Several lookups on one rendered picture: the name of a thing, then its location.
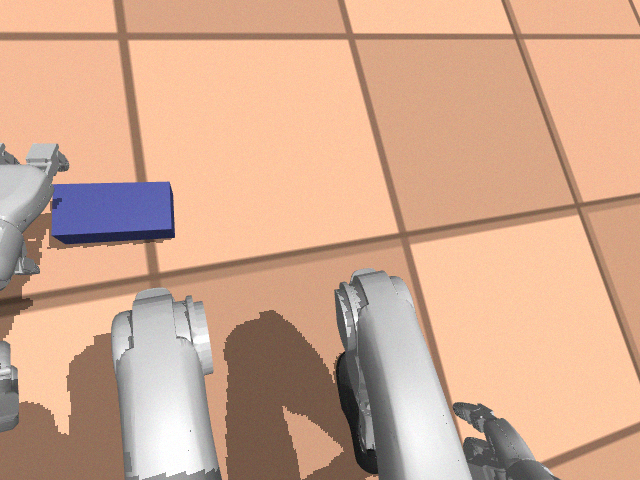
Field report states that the right robot arm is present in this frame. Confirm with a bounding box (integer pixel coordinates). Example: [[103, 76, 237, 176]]
[[506, 460, 561, 480]]

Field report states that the left robot arm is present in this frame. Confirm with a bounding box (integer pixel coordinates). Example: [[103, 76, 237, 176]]
[[0, 219, 24, 433]]

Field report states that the carton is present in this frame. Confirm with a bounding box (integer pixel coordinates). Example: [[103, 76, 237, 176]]
[[51, 182, 175, 244]]

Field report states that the left robot hand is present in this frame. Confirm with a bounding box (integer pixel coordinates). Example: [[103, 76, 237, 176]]
[[0, 143, 69, 275]]

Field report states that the right robot foot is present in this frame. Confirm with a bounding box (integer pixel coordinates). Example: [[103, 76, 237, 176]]
[[336, 352, 378, 474]]

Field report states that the right robot hand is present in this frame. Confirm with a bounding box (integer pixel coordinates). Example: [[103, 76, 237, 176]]
[[453, 402, 536, 480]]

